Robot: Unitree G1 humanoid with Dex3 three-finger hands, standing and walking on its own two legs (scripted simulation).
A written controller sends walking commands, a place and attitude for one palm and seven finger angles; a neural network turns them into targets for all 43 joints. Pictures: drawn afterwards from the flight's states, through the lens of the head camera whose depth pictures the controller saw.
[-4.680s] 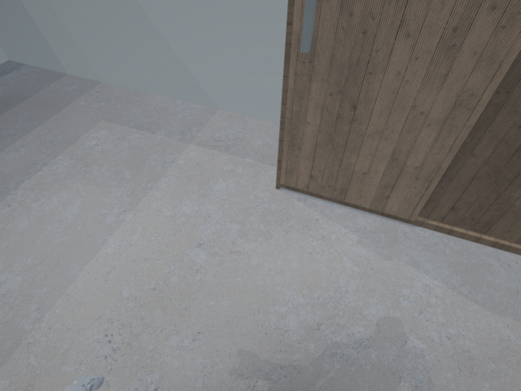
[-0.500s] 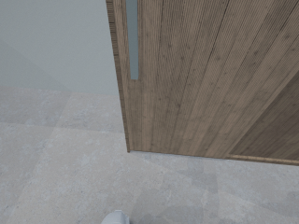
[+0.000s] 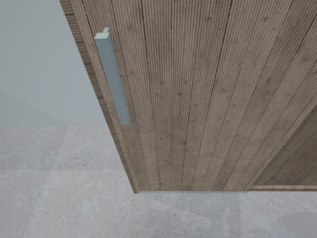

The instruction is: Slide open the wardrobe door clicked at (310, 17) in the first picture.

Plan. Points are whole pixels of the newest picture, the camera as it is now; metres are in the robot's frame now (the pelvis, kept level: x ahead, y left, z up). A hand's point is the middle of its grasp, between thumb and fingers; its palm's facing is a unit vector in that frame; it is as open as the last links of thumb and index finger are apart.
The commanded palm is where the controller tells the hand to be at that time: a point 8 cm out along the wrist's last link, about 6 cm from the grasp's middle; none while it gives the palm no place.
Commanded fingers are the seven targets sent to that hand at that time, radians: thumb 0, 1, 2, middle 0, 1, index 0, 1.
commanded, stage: come to a stop and stand still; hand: left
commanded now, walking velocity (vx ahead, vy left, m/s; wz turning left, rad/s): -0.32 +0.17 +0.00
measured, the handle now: (117, 82) +0.48 +0.13 +0.15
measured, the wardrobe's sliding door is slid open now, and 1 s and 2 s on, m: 0.00 0.00 0.00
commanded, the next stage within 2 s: look again from close up in 1.38 s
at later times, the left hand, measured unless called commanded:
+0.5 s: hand out of the picture +0.03 +0.26 -0.18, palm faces +0.07 -0.98 -0.19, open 7.4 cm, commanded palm none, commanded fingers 0.00 0.90 0.90 -0.20 -0.30 -0.20 -0.30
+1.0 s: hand out of the picture +0.00 +0.19 -0.16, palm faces +0.02 -0.98 -0.21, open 7.3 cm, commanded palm none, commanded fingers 0.00 0.90 0.90 -0.20 -0.30 -0.20 -0.30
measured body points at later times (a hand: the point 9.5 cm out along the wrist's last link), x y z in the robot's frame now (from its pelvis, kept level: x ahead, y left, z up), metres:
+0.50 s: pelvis +0.00 +0.06 +0.01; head +0.03 +0.10 +0.46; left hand +0.02 +0.31 -0.16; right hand +0.09 -0.17 -0.12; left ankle +0.01 +0.15 -0.73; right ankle -0.03 -0.09 -0.66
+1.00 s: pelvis -0.02 +0.01 +0.01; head -0.02 +0.00 +0.46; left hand +0.00 +0.24 -0.14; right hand -0.06 -0.20 -0.16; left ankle +0.02 +0.15 -0.73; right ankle -0.05 -0.10 -0.73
